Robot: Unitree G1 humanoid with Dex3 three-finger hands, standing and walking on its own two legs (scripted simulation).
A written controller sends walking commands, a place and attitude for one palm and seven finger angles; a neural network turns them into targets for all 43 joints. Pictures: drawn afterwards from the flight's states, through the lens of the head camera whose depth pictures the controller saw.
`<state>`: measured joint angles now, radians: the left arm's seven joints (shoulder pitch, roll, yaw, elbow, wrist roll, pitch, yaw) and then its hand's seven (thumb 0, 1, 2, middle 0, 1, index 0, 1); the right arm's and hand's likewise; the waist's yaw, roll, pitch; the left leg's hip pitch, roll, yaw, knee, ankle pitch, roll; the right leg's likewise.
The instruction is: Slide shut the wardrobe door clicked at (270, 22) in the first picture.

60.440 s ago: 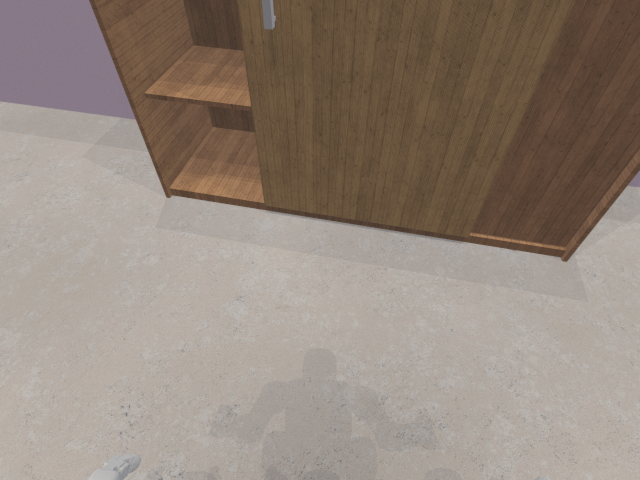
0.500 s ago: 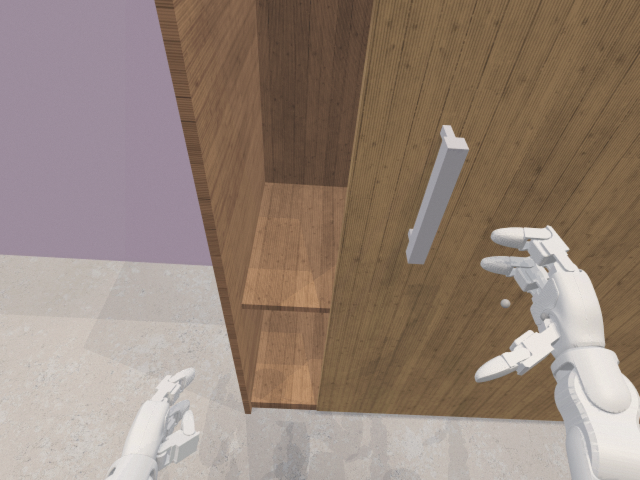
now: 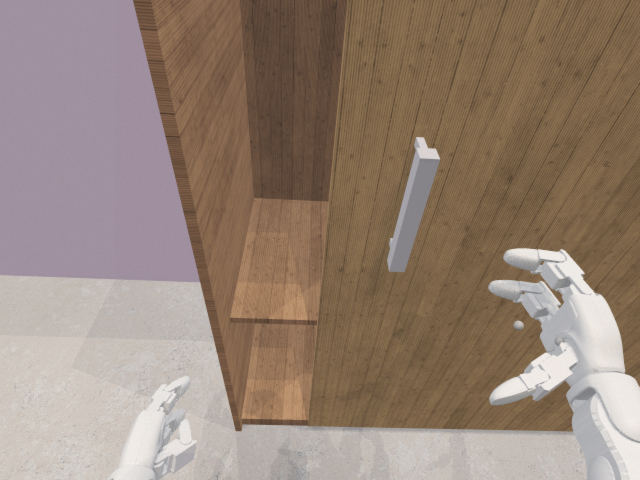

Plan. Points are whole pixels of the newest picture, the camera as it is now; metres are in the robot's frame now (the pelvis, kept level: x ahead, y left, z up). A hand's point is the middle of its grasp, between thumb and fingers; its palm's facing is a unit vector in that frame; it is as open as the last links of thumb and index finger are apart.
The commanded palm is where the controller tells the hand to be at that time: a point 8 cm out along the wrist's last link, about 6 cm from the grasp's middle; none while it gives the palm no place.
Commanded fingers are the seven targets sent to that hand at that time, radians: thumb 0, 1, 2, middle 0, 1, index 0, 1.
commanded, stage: draw the hand back to the body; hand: right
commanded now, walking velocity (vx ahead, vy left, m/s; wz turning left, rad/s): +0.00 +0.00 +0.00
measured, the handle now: (407, 208) +0.44 -0.11 +0.14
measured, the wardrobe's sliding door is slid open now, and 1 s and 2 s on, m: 0.20 0.20 0.20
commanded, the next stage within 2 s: step back with the hand held close in 1.22 s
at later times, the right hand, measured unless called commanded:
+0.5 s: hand (586, 363) +0.21 -0.24 +0.15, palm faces +0.37 +0.87 -0.32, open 12.3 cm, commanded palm +0.16 -0.28 +0.17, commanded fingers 0.00 -0.32 -0.62 0.22 0.64 0.22 0.64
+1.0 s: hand (636, 382) +0.19 -0.27 +0.16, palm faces +0.45 +0.81 -0.37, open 7.8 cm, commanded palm +0.14 -0.31 +0.18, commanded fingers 0.00 -0.90 -0.90 0.20 0.30 0.20 0.30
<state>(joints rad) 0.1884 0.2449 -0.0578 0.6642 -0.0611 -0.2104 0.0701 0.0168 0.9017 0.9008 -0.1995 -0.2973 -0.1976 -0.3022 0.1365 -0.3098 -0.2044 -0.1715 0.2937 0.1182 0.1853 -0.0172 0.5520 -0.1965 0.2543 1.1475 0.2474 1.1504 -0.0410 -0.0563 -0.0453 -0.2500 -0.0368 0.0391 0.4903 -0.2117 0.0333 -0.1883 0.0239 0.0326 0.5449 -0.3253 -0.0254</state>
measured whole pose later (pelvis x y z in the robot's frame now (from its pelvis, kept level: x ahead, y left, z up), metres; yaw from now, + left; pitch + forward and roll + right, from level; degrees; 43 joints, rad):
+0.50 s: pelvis +0.00 -0.01 +0.01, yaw +0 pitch -5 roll +1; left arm 0.21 0.22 -0.03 0.71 0.02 -0.13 0.04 0.02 0.90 0.90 -0.20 -0.30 -0.20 -0.30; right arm 0.38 -0.33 -0.21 -0.30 0.08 -0.13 -0.12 -0.01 0.03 -0.45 0.24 0.84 0.23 0.84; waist -0.06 -0.06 0.03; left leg -0.13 -0.03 0.03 0.37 -0.15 0.02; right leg -0.08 0.03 0.03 0.45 -0.28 -0.03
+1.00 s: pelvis +0.01 -0.01 +0.01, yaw +1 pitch -5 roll +1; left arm 0.20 0.23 0.01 0.69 0.02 -0.11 0.05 0.02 0.90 0.90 -0.20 -0.30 -0.20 -0.30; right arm 0.50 -0.35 -0.32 -0.35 0.08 -0.17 -0.12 0.01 -0.80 -0.85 0.21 0.35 0.21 0.35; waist -0.08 -0.06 0.02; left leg -0.10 -0.04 0.02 0.34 -0.15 0.02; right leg -0.05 0.02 0.02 0.43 -0.28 -0.03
